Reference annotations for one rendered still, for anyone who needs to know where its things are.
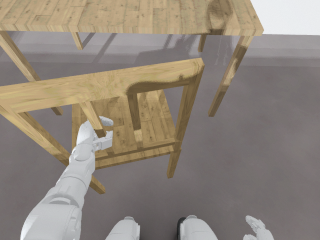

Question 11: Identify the chair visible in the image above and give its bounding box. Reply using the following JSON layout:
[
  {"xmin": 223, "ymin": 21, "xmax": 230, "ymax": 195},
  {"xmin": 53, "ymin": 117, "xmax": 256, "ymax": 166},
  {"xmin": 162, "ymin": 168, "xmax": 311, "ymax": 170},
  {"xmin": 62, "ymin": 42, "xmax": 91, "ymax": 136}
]
[{"xmin": 0, "ymin": 58, "xmax": 205, "ymax": 195}]

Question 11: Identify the left robot thigh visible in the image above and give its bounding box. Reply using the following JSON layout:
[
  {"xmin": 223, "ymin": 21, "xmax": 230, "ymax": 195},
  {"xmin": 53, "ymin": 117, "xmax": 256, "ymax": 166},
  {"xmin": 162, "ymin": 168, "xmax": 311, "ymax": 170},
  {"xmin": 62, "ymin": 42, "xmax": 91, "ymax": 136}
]
[{"xmin": 105, "ymin": 219, "xmax": 140, "ymax": 240}]

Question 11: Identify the robot left forearm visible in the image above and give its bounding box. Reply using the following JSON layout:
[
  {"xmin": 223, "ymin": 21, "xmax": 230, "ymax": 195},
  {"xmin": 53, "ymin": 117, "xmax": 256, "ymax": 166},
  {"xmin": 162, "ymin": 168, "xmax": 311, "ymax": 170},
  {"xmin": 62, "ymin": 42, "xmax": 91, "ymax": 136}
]
[{"xmin": 20, "ymin": 144, "xmax": 95, "ymax": 240}]

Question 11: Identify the table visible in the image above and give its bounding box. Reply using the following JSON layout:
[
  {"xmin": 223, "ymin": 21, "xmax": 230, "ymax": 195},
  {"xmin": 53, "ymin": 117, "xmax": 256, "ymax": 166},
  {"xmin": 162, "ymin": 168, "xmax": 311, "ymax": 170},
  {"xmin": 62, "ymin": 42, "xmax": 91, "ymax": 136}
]
[{"xmin": 0, "ymin": 0, "xmax": 264, "ymax": 117}]

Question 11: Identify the robot right hand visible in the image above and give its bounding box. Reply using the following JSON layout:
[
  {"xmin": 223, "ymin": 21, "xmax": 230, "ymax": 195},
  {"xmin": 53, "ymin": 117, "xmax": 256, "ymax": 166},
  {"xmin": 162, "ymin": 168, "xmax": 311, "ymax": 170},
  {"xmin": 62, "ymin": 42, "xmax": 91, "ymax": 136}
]
[{"xmin": 243, "ymin": 215, "xmax": 274, "ymax": 240}]

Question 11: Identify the robot left shin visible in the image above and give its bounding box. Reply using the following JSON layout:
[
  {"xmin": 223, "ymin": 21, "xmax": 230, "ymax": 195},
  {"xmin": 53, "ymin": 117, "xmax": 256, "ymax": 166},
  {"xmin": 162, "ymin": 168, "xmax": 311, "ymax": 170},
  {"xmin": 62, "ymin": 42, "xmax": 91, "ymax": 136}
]
[{"xmin": 124, "ymin": 216, "xmax": 135, "ymax": 221}]

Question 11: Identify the robot left hand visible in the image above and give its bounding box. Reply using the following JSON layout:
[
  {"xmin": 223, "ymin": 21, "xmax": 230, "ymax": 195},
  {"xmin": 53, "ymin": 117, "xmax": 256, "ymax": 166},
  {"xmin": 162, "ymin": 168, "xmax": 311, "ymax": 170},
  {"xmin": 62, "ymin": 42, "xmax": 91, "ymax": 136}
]
[{"xmin": 76, "ymin": 116, "xmax": 114, "ymax": 151}]

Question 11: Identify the left robot upper arm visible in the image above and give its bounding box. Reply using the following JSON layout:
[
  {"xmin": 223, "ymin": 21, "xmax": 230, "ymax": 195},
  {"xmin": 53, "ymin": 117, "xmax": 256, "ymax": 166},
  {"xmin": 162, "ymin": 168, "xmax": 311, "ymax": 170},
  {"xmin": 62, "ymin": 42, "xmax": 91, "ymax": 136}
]
[{"xmin": 22, "ymin": 203, "xmax": 82, "ymax": 240}]

